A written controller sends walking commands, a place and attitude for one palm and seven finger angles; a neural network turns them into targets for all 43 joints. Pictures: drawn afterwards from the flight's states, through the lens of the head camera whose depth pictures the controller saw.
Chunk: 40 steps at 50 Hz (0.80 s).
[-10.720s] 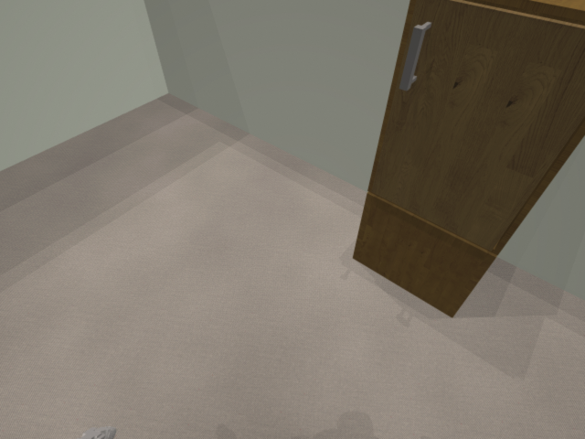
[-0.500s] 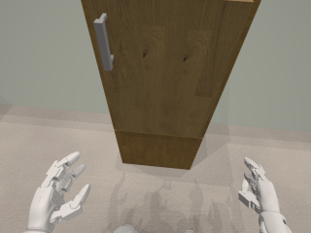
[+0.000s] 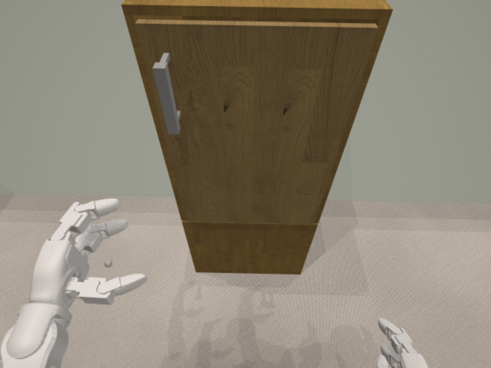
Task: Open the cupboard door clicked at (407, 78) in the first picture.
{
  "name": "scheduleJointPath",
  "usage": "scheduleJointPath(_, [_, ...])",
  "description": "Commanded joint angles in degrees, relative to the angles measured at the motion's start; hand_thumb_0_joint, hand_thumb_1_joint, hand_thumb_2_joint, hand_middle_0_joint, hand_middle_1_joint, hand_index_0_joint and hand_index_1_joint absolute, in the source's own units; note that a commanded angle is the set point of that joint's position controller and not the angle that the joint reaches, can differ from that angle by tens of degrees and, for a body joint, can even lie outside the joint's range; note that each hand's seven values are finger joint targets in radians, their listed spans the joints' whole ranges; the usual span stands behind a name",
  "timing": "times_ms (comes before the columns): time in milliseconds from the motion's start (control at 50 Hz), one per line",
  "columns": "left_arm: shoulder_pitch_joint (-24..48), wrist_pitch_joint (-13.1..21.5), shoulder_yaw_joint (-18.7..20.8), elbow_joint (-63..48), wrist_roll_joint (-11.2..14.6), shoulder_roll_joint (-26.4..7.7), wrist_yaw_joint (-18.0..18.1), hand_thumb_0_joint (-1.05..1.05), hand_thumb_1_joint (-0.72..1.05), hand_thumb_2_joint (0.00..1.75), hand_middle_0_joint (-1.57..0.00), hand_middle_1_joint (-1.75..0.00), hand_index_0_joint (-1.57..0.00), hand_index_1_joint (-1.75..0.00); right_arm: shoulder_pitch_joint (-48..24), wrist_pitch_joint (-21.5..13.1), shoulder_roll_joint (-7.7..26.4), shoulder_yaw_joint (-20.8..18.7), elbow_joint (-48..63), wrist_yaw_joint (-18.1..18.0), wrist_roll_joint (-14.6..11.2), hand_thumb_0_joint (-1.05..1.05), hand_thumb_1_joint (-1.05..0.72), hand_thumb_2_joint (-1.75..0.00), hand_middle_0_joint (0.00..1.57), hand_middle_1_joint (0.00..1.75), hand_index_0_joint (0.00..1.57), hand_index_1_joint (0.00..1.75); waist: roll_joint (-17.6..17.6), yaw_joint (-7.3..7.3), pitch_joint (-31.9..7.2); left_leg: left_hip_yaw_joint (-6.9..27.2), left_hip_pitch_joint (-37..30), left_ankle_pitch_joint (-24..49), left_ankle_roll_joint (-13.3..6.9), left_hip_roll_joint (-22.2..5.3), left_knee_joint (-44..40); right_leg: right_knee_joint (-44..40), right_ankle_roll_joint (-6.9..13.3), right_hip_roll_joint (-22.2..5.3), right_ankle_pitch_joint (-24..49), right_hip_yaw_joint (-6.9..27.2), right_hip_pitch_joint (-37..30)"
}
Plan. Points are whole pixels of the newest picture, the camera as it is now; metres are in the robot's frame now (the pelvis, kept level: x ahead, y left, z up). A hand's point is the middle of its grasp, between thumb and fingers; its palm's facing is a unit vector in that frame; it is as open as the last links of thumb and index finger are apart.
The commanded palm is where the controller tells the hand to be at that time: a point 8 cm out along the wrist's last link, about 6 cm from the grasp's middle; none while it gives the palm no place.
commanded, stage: raise the hand with hooked fingers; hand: left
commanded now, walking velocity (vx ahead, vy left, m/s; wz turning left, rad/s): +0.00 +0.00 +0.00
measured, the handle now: (170, 95) +0.55 +0.19 +0.16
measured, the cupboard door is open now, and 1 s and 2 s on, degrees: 0 0 0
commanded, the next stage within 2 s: move the hooked fingers beside the handle in 1.12 s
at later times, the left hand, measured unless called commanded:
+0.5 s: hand (67, 200) +0.28 +0.25 +0.17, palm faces +0.12 -0.99 -0.07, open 13.9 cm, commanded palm +0.26 +0.30 +0.17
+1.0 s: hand (76, 181) +0.31 +0.25 +0.18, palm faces +0.12 -0.99 -0.04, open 14.0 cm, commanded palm +0.27 +0.29 +0.18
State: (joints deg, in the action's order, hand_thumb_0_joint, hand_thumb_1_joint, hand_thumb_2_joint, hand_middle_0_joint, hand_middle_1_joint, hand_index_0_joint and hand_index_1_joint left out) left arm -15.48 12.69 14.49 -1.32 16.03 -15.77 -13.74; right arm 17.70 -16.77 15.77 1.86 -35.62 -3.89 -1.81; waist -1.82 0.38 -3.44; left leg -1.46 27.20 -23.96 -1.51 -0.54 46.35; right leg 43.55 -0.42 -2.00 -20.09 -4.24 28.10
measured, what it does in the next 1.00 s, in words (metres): stands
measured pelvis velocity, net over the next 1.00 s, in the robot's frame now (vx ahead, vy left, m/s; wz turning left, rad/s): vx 0.01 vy -0.03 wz -0.01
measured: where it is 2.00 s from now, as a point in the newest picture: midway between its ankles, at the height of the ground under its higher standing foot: outside the picture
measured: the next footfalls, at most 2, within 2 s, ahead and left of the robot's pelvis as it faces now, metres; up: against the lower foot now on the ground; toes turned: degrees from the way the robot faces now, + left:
none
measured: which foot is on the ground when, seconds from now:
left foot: down 0.00-1.00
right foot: down 0.00-1.00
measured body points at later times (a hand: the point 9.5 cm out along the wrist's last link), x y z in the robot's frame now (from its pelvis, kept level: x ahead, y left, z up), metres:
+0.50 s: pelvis +0.01 -0.02 +0.02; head +0.00 -0.03 +0.47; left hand +0.27 +0.31 +0.18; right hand +0.20 -0.23 -0.05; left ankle +0.00 +0.10 -0.71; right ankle +0.02 -0.13 -0.71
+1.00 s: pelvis +0.01 -0.03 +0.03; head -0.01 -0.04 +0.48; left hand +0.29 +0.30 +0.19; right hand +0.18 -0.27 -0.05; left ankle +0.00 +0.10 -0.71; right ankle +0.02 -0.13 -0.71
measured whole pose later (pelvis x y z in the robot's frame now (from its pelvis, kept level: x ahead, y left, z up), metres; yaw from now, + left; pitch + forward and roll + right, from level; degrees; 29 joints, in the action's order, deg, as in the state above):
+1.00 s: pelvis +0.01 -0.03 +0.03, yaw -1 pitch -1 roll +0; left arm 9.0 -3.0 26.4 14.9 17.2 -23.6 -22.5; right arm 14.5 -13.7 16.3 3.4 -35.9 -6.1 -3.5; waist -2.5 2.4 -1.1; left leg -1.7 11.7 -17.3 0.5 -1.9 30.5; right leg 29.7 1.6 0.1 -14.6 -4.2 13.8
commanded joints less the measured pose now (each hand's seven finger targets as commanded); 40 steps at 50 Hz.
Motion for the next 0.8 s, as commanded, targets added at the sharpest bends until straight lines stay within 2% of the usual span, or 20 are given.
scheduleJointPath(0, [12.92, 2.17, 6.46, -11.73, 1.47, -10.83, -0.78, 0.00, -0.27, 0.40, -0.28, -1.05, -0.28, -1.05, -6.97, -4.39, 6.50, -2.25, 9.75, -1.24, -0.55, 0.00, -0.90, -0.90, 0.20, 0.30, 0.20, 0.30, -3.34, 1.08, -7.52, 3.96, -5.35, 11.76, 1.38, 0.08, -12.54, -7.34, 1.80, 2.17, 6.30, -0.52, -7.35])
scheduleJointPath(40, [14.53, 1.35, 6.87, -11.52, 1.50, -11.35, -1.03, 0.00, -0.31, 0.38, -0.29, -1.08, -0.29, -1.08, -7.10, -4.53, 6.47, -2.04, 9.58, -1.41, -0.63, 0.00, -0.90, -0.90, 0.20, 0.30, 0.20, 0.30, -2.96, 1.41, -8.01, 4.22, -7.14, 13.81, 1.58, -0.05, -13.45, -7.84, 1.88, 2.30, 8.18, -0.78, -8.63])
scheduleJointPath(60, [15.76, 0.60, 7.90, -11.19, 1.66, -12.71, -1.45, 0.00, -0.34, 0.37, -0.29, -1.10, -0.29, -1.10, -7.05, -4.35, 6.70, -1.87, 9.54, -1.45, -0.48, 0.00, -0.90, -0.90, 0.20, 0.30, 0.20, 0.30, -5.44, 1.87, -8.29, 3.98, -8.13, 15.11, 1.56, 0.17, -13.56, -8.15, 2.12, 2.43, 9.37, -0.43, -9.82])
scheduleJointPath(120, [18.59, -1.89, 8.77, -7.31, 1.99, -13.27, -2.56, 0.00, -0.41, 0.34, -0.29, -1.14, -0.29, -1.14, -7.33, -3.94, 6.70, -1.51, 9.11, -1.84, -0.76, 0.00, -0.90, -0.90, 0.20, 0.30, 0.20, 0.30, -2.10, 1.78, -6.17, 3.98, -8.71, 15.60, 1.50, 0.10, -15.03, -9.75, 1.94, 2.48, 10.85, -0.64, -10.66])
scheduleJointPath(180, [22.69, -4.41, 9.48, -5.54, 2.52, -14.44, -4.44, 0.00, -0.48, 0.31, -0.30, -1.18, -0.30, -1.18, -7.92, -3.41, 6.73, -1.17, 8.90, -2.17, -1.02, 0.00, -0.90, -0.90, 0.20, 0.30, 0.20, 0.30, -2.86, 1.89, -6.03, 3.37, -10.40, 16.84, 1.23, 0.33, -15.83, -11.26, 1.96, 2.49, 13.11, -0.12, -12.62])
scheduleJointPath(200, [24.27, -5.06, 10.17, -5.22, 2.57, -15.16, -4.83, 0.00, -0.50, 0.30, -0.30, -1.20, -0.30, -1.20, -7.95, -3.29, 6.62, -1.09, 8.71, -2.36, -1.09, 0.00, -0.90, -0.90, 0.20, 0.30, 0.20, 0.30, -2.17, 1.77, -6.21, 3.46, -11.10, 17.15, 1.18, 0.31, -16.12, -11.68, 1.92, 2.53, 13.53, -0.15, -13.01])
scheduleJointPath(260, [27.22, -6.58, 10.50, -4.43, 2.53, -16.31, -6.04, 0.00, -0.50, 0.30, -0.30, -1.20, -0.30, -1.20, -8.33, -3.01, 6.48, -0.64, 8.69, -2.47, -1.11, 0.00, -0.90, -0.90, 0.20, 0.30, 0.20, 0.30, -3.23, 1.96, -6.10, 3.32, -12.81, 18.43, 1.04, 0.31, -16.83, -12.78, 2.10, 2.72, 14.80, 0.14, -14.41])
scheduleJointPath(320, [30.36, -7.72, 12.98, -2.92, 2.93, -18.58, -6.81, 0.00, -0.50, 0.30, -0.30, -1.20, -0.30, -1.20, -8.69, -2.68, 6.35, -0.50, 8.50, -2.83, -1.19, 0.00, -0.90, -0.90, 0.20, 0.30, 0.20, 0.30, -1.51, 2.06, -7.75, 3.14, -14.13, 19.18, 0.79, 0.38, -17.45, -13.88, 1.87, 2.60, 16.20, 0.30, -15.86])
scheduleJointPath(340, [31.53, -7.99, 12.99, -2.94, 2.83, -18.79, -7.06, 0.00, -0.50, 0.30, -0.30, -1.20, -0.30, -1.20, -9.02, -2.62, 6.29, -0.39, 8.49, -2.88, -1.24, 0.00, -0.90, -0.90, 0.20, 0.30, 0.20, 0.30, -3.40, 2.02, -7.78, 2.91, -14.61, 19.57, 0.83, 0.48, -17.67, -14.12, 1.93, 2.47, 16.65, 0.41, -16.15])
scheduleJointPath(380, [33.93, -8.62, 13.25, -1.88, 3.03, -19.67, -7.72, 0.00, -0.50, 0.30, -0.30, -1.20, -0.30, -1.20, -9.33, -2.39, 6.35, -0.21, 8.21, -2.90, -1.31, 0.00, -0.90, -0.90, 0.20, 0.30, 0.20, 0.30, -2.42, 1.80, -6.82, 2.97, -15.08, 19.89, 0.63, 0.42, -18.21, -15.03, 1.98, 2.56, 17.28, 0.55, -16.64])
scheduleJointPath(440, [36.81, -9.91, 14.20, 0.52, 2.75, -21.29, -8.19, 0.00, -0.50, 0.30, -0.30, -1.20, -0.30, -1.20, -9.59, -2.02, 6.37, -0.02, 8.12, -3.22, -1.49, 0.00, -0.90, -0.90, 0.20, 0.30, 0.20, 0.30, -3.27, 1.94, -6.77, 3.01, -15.56, 19.03, 0.57, 0.49, -19.21, -15.99, 2.01, 2.40, 16.28, 0.55, -16.87])
scheduleJointPath(460, [37.36, -10.26, 14.75, 1.52, 2.94, -22.15, -8.53, 0.00, -0.50, 0.30, -0.30, -1.20, -0.30, -1.20, -9.64, -1.86, 6.40, 0.04, 7.98, -3.23, -1.46, 0.00, -0.90, -0.90, 0.20, 0.30, 0.20, 0.30, -1.90, 2.03, -6.09, 2.94, -15.67, 19.13, 0.40, 0.47, -19.32, -16.55, 2.02, 2.53, 16.52, 0.78, -17.49])
scheduleJointPath(480, [38.62, -10.67, 14.88, 2.48, 2.92, -22.64, -8.87, 0.00, -0.50, 0.30, -0.30, -1.20, -0.30, -1.20, -9.88, -1.71, 6.52, 0.07, 7.97, -3.32, -1.64, 0.00, -0.90, -0.90, 0.20, 0.30, 0.20, 0.30, -2.55, 1.95, -6.19, 2.87, -15.31, 18.46, 0.36, 0.63, -19.65, -16.89, 1.99, 2.32, 15.97, 1.00, -17.73])
scheduleJointPath(520, [40.21, -11.17, 16.44, 3.77, 3.13, -24.31, -9.34, 0.00, -0.50, 0.30, -0.30, -1.20, -0.30, -1.20, -9.91, -1.51, 6.56, -0.05, 8.03, -3.47, -1.65, 0.00, -0.90, -0.90, 0.20, 0.30, 0.20, 0.30, -0.80, 1.99, -7.48, 2.62, -15.94, 18.43, 0.05, 0.69, -19.76, -17.42, 1.78, 2.18, 16.36, 1.24, -18.38])
scheduleJointPath(600, [44.67, -12.46, 16.41, 6.40, 2.98, -25.93, -10.39, 0.00, -0.50, 0.30, -0.30, -1.20, -0.30, -1.20, -10.32, -0.98, 6.70, 0.09, 8.12, -3.44, -2.03, 0.00, -0.90, -0.90, 0.20, 0.30, 0.20, 0.30, -2.93, 1.86, -6.77, 2.15, -15.69, 17.21, -0.04, 0.83, -20.26, -18.43, 1.79, 1.78, 15.23, 2.12, -18.75])
scheduleJointPath(620, [43.48, -12.60, 15.77, 7.53, 3.08, -24.66, -10.58, 0.00, -0.50, 0.30, -0.30, -1.20, -0.30, -1.20, -10.10, -1.01, 6.69, -0.03, 8.33, -3.31, -2.04, 0.00, -0.90, -0.90, 0.20, 0.30, 0.20, 0.30, -1.35, 1.88, -6.84, 2.22, -15.61, 17.42, -0.07, 0.85, -20.35, -18.31, 1.72, 1.80, 15.50, 1.94, -18.93])
scheduleJointPath(660, [40.32, -13.06, 15.53, 8.46, 3.46, -23.86, -11.19, 0.00, -0.50, 0.30, -0.30, -1.20, -0.30, -1.20, -9.94, -0.89, 6.80, -0.28, 8.78, -2.90, -2.00, 0.00, -0.90, -0.90, 0.20, 0.30, 0.20, 0.30, -0.07, 2.64, -7.70, 1.78, -15.77, 19.58, -0.25, 0.76, -19.76, -17.67, 1.78, 1.67, 18.37, 2.15, -20.00])
scheduleJointPath(700, [39.06, -13.63, 15.75, 9.64, 3.75, -23.82, -11.62, 0.00, -0.50, 0.30, -0.30, -1.20, -0.30, -1.20, -9.80, -0.55, 7.14, -0.56, 8.88, -2.60, -2.10, 0.00, -0.90, -0.90, 0.20, 0.30, 0.20, 0.30, 0.98, 2.65, -7.41, 1.38, -14.51, 18.39, -0.26, 0.90, -19.53, -17.71, 1.45, 1.40, 17.84, 2.73, -19.29])
scheduleJointPath(740, [39.89, -13.44, 16.65, 7.50, 3.52, -24.85, -11.13, 0.00, -0.50, 0.30, -0.30, -1.20, -0.30, -1.20, -10.09, -0.45, 7.21, -0.77, 9.34, -2.41, -2.13, 0.00, -0.90, -0.90, 0.20, 0.30, 0.20, 0.30, -0.67, 2.75, -8.02, 1.21, -14.61, 18.07, -0.19, 0.94, -19.45, -17.75, 1.46, 1.32, 16.81, 2.90, -19.13])
scheduleJointPath(780, [40.78, -13.04, 18.38, 5.93, 3.54, -26.65, -10.29, 0.00, -0.50, 0.30, -0.30, -1.20, -0.30, -1.20, -10.20, -0.31, 7.16, -0.84, 9.70, -2.23, -1.87, 0.00, -0.90, -0.90, 0.20, 0.30, 0.20, 0.30, 0.55, 3.13, -8.76, 1.05, -14.36, 18.82, -0.36, 0.91, -19.24, -17.55, 1.36, 1.31, 17.85, 3.37, -20.20])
